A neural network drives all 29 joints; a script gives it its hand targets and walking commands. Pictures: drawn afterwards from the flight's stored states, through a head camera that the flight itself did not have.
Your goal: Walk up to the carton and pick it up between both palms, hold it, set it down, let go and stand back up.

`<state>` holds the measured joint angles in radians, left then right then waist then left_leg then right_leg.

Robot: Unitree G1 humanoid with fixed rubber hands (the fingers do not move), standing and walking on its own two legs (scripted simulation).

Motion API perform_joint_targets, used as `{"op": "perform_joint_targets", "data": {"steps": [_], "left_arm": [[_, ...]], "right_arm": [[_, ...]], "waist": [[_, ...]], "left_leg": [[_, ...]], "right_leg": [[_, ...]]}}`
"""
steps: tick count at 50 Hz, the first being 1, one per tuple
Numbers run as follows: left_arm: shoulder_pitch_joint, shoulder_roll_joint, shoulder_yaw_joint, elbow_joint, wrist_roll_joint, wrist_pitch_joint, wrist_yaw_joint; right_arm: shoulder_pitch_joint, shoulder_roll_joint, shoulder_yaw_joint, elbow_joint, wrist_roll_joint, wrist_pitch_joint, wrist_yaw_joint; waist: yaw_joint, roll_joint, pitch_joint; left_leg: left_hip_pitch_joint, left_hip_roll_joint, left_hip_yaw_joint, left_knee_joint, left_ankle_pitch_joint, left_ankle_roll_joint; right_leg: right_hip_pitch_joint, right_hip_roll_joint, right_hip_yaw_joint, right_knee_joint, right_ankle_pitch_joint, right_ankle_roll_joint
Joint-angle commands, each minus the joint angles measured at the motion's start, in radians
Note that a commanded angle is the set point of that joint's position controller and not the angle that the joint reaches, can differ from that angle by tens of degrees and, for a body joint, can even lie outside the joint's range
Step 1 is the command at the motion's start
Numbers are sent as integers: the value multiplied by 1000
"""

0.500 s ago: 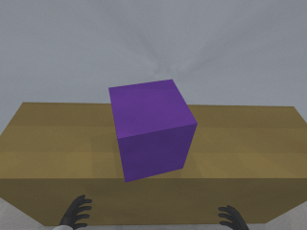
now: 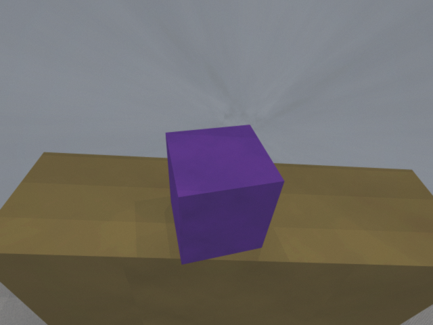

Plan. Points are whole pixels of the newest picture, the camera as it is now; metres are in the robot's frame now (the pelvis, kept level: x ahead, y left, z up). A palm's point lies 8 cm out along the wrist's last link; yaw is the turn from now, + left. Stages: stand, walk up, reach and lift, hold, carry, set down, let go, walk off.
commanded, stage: stand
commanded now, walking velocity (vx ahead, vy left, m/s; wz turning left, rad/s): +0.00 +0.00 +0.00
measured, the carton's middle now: (216, 193) +0.44 +0.01 -0.02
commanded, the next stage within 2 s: none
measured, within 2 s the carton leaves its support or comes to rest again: neither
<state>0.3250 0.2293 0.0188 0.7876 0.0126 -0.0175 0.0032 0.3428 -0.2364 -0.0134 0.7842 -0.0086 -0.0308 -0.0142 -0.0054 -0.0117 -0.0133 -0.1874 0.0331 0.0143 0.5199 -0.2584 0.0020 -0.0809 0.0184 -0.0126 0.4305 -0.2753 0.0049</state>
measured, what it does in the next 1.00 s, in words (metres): shifts its weight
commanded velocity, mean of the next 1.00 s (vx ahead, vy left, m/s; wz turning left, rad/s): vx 0.00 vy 0.00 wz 0.00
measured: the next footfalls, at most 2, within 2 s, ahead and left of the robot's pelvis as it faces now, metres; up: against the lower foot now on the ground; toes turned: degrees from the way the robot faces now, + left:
none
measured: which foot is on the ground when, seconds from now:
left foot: down 0.00-1.00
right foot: down 0.00-1.00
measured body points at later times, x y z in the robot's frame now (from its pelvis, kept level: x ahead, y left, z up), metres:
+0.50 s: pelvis -0.05 +0.03 +0.00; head -0.07 +0.05 +0.45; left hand -0.04 +0.28 -0.16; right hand -0.04 -0.23 -0.13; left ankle +0.02 +0.11 -0.74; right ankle -0.02 -0.12 -0.74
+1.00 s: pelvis -0.05 +0.02 -0.01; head -0.06 +0.02 +0.44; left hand -0.08 +0.26 -0.16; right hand -0.02 -0.24 -0.14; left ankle +0.02 +0.12 -0.74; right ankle -0.02 -0.12 -0.74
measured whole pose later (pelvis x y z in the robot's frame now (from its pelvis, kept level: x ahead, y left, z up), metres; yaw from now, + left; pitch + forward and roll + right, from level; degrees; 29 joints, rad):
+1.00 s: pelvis -0.05 +0.02 -0.01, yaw +2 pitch -3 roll -1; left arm 0.43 0.20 0.02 0.96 0.02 0.00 0.02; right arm 0.38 -0.22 -0.03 0.90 -0.01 0.01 -0.03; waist 0.00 0.01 0.01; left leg -0.32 -0.02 0.00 0.54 -0.18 0.03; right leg -0.24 0.00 0.04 0.54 -0.26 0.03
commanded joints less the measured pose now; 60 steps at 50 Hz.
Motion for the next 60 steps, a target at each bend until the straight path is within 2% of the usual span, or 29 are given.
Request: {"op": "perform_joint_targets", "data": {"steps": [1, 7, 15, 20, 26, 40, 49, 60], "left_arm": [[-17, 137, 20, -55, 0, -25, 7], [12, 137, 11, 4, 0, -18, 10], [65, 123, 5, 69, 7, -8, 11], [86, 118, 5, 89, 6, -4, 14], [147, 107, 7, 118, 6, 0, 19], [165, 112, 21, 127, 1, 2, 22], [156, 112, 36, 127, 4, 7, 25], [125, 90, 24, 140, -4, -1, 31]], "right_arm": [[30, -147, -34, -72, 4, -21, -8], [72, -150, -27, -38, 6, -17, -9], [96, -160, -34, -8, 8, -6, -12], [95, -156, -37, 6, 6, 1, -15], [93, -163, -46, 21, 3, 13, -20], [94, -137, -55, 49, -6, 26, -18], [100, -125, -61, 65, 4, 29, -19], [95, -95, -51, 80, 5, 17, -25]], "waist": [[-4, 26, 109], [1, 14, 120], [9, 46, 155], [7, 71, 170], [11, 73, 153], [-12, -2, 166], [-5, 2, 159], [2, 36, 133]], "left_leg": [[-39, 66, -90, -134, 139, 18], [-82, 58, -106, -174, -1, 17], [-187, 71, -160, -255, -251, 25], [-223, 79, -197, -296, -323, 25], [-228, 86, -215, -313, -393, 23], [-134, 56, -178, -208, -312, 19], [-152, 37, -163, -186, -310, 7], [-125, 50, -169, -185, -129, 11]], "right_leg": [[-120, -101, 98, -117, 95, -6], [-125, -97, 90, -112, -8, -1], [-135, -78, 73, -62, -86, 8], [-154, -61, 58, -28, -100, 18], [-169, -53, 54, -6, -133, 20], [-335, -68, 127, -65, -250, -3], [-329, -67, 142, -78, -290, -13], [-235, -76, 135, -57, -73, -15]]}}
